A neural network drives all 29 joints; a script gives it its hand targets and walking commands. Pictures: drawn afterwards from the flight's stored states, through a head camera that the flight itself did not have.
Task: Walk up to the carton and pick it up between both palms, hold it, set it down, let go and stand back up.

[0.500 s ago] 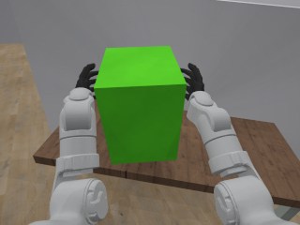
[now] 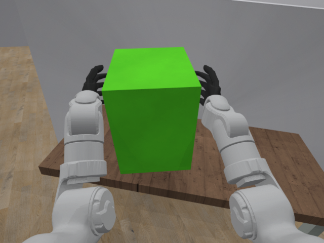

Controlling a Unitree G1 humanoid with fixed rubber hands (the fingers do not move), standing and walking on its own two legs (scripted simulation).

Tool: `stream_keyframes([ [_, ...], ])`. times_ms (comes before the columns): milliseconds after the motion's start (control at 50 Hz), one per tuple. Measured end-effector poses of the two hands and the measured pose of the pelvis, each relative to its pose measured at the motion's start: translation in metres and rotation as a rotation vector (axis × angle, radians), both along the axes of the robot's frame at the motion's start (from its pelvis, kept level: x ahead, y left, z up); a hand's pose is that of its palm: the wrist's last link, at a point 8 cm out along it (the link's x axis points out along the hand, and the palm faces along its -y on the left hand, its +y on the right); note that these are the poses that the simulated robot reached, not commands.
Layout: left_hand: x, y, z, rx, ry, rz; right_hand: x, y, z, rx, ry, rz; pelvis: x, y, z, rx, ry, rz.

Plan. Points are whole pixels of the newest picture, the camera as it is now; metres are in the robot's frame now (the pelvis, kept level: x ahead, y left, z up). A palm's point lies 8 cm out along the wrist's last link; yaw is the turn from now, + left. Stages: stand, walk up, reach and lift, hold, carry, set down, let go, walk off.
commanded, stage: hold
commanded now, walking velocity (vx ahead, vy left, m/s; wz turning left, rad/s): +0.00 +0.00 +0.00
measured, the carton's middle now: (152, 109) +0.41 +0.00 +0.20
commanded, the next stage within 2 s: none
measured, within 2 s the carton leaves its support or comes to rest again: neither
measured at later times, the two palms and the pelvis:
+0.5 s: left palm (95, 92) +0.37 +0.13 +0.26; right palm (213, 102) +0.36 -0.14 +0.25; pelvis +0.00 +0.00 +0.00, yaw +0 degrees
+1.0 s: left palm (94, 93) +0.37 +0.13 +0.26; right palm (212, 103) +0.36 -0.14 +0.25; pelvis +0.00 +0.00 +0.00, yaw +0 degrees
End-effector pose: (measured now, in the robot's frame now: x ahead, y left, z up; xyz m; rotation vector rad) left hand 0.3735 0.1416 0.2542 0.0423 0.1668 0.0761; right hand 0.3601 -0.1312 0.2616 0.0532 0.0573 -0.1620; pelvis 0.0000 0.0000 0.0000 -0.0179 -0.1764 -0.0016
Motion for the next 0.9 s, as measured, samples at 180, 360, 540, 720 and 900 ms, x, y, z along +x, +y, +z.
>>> stream_keyframes([
  [180,0.000,-0.003,-0.008,-0.005,0.017,-0.005,-0.001,-0.003,-0.005,-0.001,0.016,-0.007,0.001,-0.001,0.000,-0.001,-0.002,-0.004],
  [360,0.002,-0.009,0.011,0.032,-0.010,-0.004,-0.001,-0.009,-0.005,0.015,-0.005,-0.012,0.001,0.002,0.000,-0.001,-0.002,-0.007],
  [540,0.000,-0.009,0.009,0.021,-0.011,-0.009,-0.003,-0.008,-0.009,0.004,-0.003,-0.011,0.002,0.000,0.000,-0.003,-0.015,-0.004],
  [720,-0.001,-0.006,0.007,0.013,-0.010,-0.008,-0.003,-0.005,-0.009,0.008,-0.003,-0.011,-0.001,-0.002,0.000,-0.002,-0.009,0.000],
  [900,0.001,-0.006,0.008,0.024,-0.012,-0.009,-0.002,-0.005,-0.010,0.012,-0.004,-0.012,-0.001,-0.001,0.000,-0.002,-0.003,-0.001],
])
